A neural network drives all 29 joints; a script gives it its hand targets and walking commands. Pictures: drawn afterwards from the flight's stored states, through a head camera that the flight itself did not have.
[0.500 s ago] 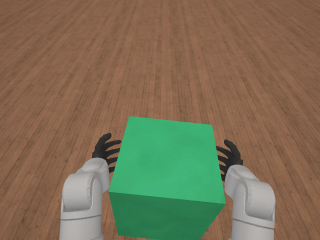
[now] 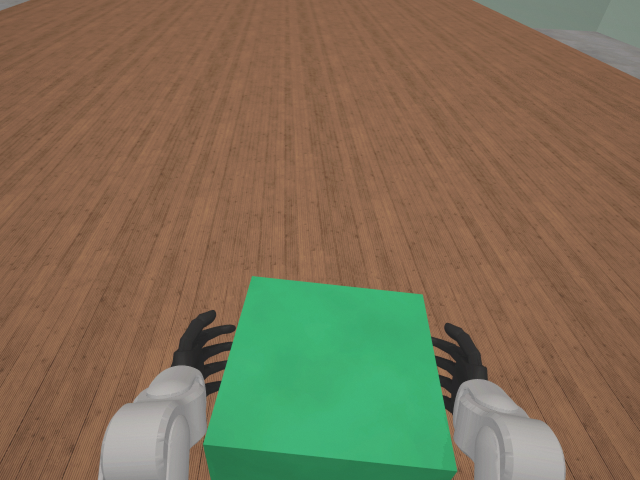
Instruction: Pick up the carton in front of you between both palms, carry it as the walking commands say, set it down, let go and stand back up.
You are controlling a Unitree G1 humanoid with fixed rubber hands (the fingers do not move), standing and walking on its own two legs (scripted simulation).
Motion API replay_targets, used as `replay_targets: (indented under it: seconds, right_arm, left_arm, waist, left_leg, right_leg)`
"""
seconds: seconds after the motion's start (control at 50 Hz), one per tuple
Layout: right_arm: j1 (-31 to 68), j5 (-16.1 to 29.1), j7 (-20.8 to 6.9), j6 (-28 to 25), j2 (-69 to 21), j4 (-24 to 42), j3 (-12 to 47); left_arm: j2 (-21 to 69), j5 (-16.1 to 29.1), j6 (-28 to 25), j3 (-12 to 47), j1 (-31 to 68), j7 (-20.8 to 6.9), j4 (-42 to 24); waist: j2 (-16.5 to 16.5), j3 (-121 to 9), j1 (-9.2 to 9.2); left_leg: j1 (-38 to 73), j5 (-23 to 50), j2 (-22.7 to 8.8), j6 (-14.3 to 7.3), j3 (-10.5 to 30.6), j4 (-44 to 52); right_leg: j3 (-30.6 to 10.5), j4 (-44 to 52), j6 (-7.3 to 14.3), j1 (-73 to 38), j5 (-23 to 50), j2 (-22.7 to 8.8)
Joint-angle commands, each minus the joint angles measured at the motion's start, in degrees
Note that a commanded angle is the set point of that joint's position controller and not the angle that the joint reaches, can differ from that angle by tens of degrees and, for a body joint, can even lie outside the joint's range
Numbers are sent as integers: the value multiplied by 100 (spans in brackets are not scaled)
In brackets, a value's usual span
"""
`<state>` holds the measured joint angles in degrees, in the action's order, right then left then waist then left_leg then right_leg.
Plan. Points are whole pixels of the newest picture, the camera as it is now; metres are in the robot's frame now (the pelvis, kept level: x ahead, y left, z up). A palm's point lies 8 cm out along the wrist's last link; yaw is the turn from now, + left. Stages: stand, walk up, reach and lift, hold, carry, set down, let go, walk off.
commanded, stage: carry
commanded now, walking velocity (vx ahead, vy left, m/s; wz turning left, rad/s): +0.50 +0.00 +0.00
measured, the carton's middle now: (323, 415) +0.24 -0.01 +0.01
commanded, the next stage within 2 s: none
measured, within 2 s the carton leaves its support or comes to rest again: neither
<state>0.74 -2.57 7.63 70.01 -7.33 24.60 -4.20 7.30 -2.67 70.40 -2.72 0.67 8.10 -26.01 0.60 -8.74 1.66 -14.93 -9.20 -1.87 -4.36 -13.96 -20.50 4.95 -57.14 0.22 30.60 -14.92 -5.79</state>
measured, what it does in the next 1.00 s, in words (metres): walks ahead: right foot, then left foot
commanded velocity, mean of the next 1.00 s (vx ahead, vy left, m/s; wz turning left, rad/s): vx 0.50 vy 0.00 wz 0.00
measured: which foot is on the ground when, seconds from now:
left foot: down 0.00-0.34, up 0.36-0.80, down 0.82-1.00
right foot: up 0.00-0.30, down 0.32-0.86, up 0.88-1.00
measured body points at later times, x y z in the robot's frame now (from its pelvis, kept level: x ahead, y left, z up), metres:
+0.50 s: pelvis +0.31 -0.06 +0.00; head +0.31 -0.08 +0.45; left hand +0.54 +0.11 +0.07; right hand +0.57 -0.19 +0.06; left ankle +0.25 +0.09 -0.66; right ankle +0.34 -0.13 -0.75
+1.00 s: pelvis +0.65 +0.02 +0.00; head +0.66 +0.04 +0.45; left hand +0.90 +0.17 +0.06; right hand +0.90 -0.14 +0.07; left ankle +0.70 +0.08 -0.75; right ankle +0.55 -0.13 -0.65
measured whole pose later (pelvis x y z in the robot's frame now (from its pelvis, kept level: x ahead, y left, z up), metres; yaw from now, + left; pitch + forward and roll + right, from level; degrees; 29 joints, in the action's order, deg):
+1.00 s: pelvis +0.65 +0.02 +0.00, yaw +0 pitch +3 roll -2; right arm 0.9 -2.4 7.9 68.7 -7.4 26.7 -3.9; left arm 7.3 -2.7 69.3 -2.5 0.6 8.1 -28.5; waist 0.9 -3.0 1.1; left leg -18.8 -8.4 -2.8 -4.8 -13.8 -23.5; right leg 3.1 -65.8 0.4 25.3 -17.2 -5.6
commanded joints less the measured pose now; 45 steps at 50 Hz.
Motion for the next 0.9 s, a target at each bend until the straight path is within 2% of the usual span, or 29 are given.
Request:
replay_targets:
  seconds: [0.0,0.1,0.16,0.22,0.26,0.28,0.3,0.32,0.34,0.36,0.38,0.4,0.42,0.44,0.5,0.54,0.6,0.66,0.72,0.74,0.76,0.78,0.8,0.82,0.84,0.86,0.88]
  right_arm:
    - [2633,1672,-736,-195,-4479,681,3694]
    - [2374,1600,-626,-122,-4105,670,3540]
    - [2191,1476,-535,-29,-3907,611,3391]
    - [2165,1401,-465,36,-3817,616,3329]
    - [2244,1396,-442,57,-3824,663,3361]
    - [2233,1399,-432,65,-3828,688,3394]
    - [2237,1409,-420,72,-3787,709,3418]
    - [2274,1427,-420,93,-3828,890,3500]
    - [2395,1498,-460,75,-3904,1010,3609]
    - [2517,1554,-509,14,-4209,969,3740]
    - [2573,1575,-580,-55,-4477,989,3784]
    - [2605,1603,-641,-127,-4735,940,3842]
    - [2569,1590,-683,-203,-4929,900,3893]
    - [2509,1535,-704,-270,-5015,852,3911]
    - [2226,1368,-689,-388,-4976,789,3894]
    - [2117,1302,-647,-396,-4835,805,3863]
    - [2062,1331,-565,-340,-4561,938,3825]
    - [2066,1383,-477,-210,-4208,1042,3752]
    - [2099,1430,-414,-67,-3868,1086,3654]
    - [2112,1450,-402,-30,-3792,1087,3618]
    - [2114,1471,-395,-2,-3736,1076,3574]
    - [2087,1487,-394,16,-3709,1038,3521]
    - [2009,1495,-395,23,-3683,960,3458]
    - [1954,1481,-402,33,-3673,931,3400]
    - [2066,1518,-423,8,-3639,912,3408]
    - [1936,1618,-468,-6,-3885,847,3430]
    - [2086,1656,-542,-44,-4128,997,3509]
  left_arm:
    - [4603,1248,-244,3387,2228,-603,-348]
    - [4281,1281,-168,3342,2173,-481,-447]
    - [4059,1366,-54,3337,2179,-449,-520]
    - [3896,1435,27,3310,2226,-446,-589]
    - [3855,1447,45,3260,2189,-452,-566]
    - [3861,1442,38,3224,2119,-456,-509]
    - [3882,1421,23,3179,1984,-459,-424]
    - [3853,1362,-12,3127,1989,-467,-344]
    - [4084,1421,-67,3163,1873,-497,-320]
    - [4293,1469,-112,3223,2008,-563,-487]
    - [4581,1525,-180,3332,2116,-633,-541]
    - [4793,1565,-253,3418,2244,-696,-604]
    - [4932,1592,-317,3486,2332,-751,-657]
    - [5011,1612,-373,3539,2353,-795,-677]
    - [4885,1633,-456,3616,2144,-872,-690]
    - [4699,1650,-458,3623,2068,-873,-727]
    - [4375,1643,-404,3559,2000,-808,-850]
    - [4024,1571,-290,3414,1878,-689,-864]
    - [3746,1504,-159,3307,1874,-560,-840]
    - [3691,1496,-122,3294,1896,-526,-844]
    - [3652,1499,-90,3295,1929,-497,-861]
    - [3629,1512,-62,3311,1981,-475,-893]
    - [3626,1525,-34,3340,2024,-457,-941]
    - [3593,1531,-14,3370,2095,-441,-955]
    - [3690,1535,4,3427,2038,-437,-1119]
    - [3823,1586,4,3497,2159,-470,-1121]
    - [4162,1590,-37,3588,2210,-521,-991]
  waist:
    - [-621,-712,-119]
    - [-680,-265,-72]
    - [-755,18,-49]
    - [-932,168,-49]
    - [-959,-28,-122]
    - [-751,-355,-198]
    - [-318,-869,-311]
    - [1162,-1512,-362]
    - [1881,-1424,-333]
    - [1341,-1338,-277]
    - [841,-1372,-280]
    - [375,-1237,-255]
    - [327,-1151,-232]
    - [462,-1117,-233]
    - [641,-875,-233]
    - [616,-641,-239]
    - [591,-326,-245]
    - [675,-9,-279]
    - [801,314,-268]
    - [835,322,-261]
    - [886,193,-238]
    - [882,-84,-175]
    - [594,-499,-61]
    - [-12,-891,29]
    - [-1688,-1606,15]
    - [-1892,-1385,-55]
    - [-1367,-1296,-43]
  left_leg:
    - [950,-1110,-1622,-350,1601,1650]
    - [1258,-508,-1392,-250,1053,1640]
    - [1503,143,-1296,-241,801,1465]
    - [1755,878,-1305,-157,675,1130]
    - [1691,1870,-1228,-38,443,338]
    - [1376,2407,-1013,109,134,-601]
    - [533,1842,-830,317,45,-1855]
    - [-1173,468,-223,668,164,-3811]
    - [-2350,-1713,246,687,718,-4788]
    - [-2611,-1757,-154,494,1249,-5365]
    - [-2625,-1520,-381,352,1349,-5462]
    - [-2458,-1126,-598,307,1399,-5112]
    - [-2236,-782,-723,332,1435,-4675]
    - [-2100,-518,-687,363,1284,-4473]
    - [-2220,-81,-677,498,1032,-3697]
    - [-2459,225,-642,587,863,-3074]
    - [-2504,635,-543,612,634,-2128]
    - [-2386,867,-427,534,435,-1473]
    - [-2085,991,-349,385,324,-928]
    - [-1843,964,-314,324,266,-814]
    - [-1406,814,-200,272,131,-793]
    - [-652,580,25,257,-114,-713]
    - [523,224,316,259,-343,-543]
    - [1665,-481,-413,242,686,-377]
    - [3158,-1617,-2097,-597,3618,333]
    - [2989,-501,-2337,-729,4526,1011]
    - [2731,424,-2189,-639,3657,787]
  right_leg:
    - [-37,938,-93,519,527,-194]
    - [300,2073,-165,621,1345,-77]
    - [464,2499,-135,568,1425,12]
    - [629,2891,-6,230,1249,71]
    - [975,3135,94,-643,845,316]
    - [1194,3248,127,-1639,611,557]
    - [558,3248,169,-2996,330,152]
    - [-2140,3814,879,-4450,-660,-1495]
    - [-3546,4545,1222,-4679,-45,-1940]
    - [-2892,4384,1154,-4487,688,-1905]
    - [-2346,4217,1036,-4166,1056,-1725]
    - [-1809,4283,819,-3667,1019,-1574]
    - [-1371,4479,642,-3253,715,-1438]
    - [-1059,4641,565,-3071,502,-1312]
    - [-550,4994,611,-2991,350,-1162]
    - [-340,5095,683,-3139,630,-1080]
    - [-3,5055,665,-3318,1229,-909]
    - [233,5000,632,-3447,1714,-870]
    - [409,4910,506,-3561,2131,-906]
    - [488,4745,449,-3599,2475,-913]
    - [580,4396,383,-3617,3137,-906]
    - [773,3735,283,-3527,3725,-807]
    - [1036,2558,134,-3166,3872,-500]
    - [915,1221,-19,-2236,2554,-348]
    - [642,-735,-325,-364,803,358]
    - [-67,-1599,-204,450,-1140,654]
    - [-491,-1975,-31,520,-1037,255]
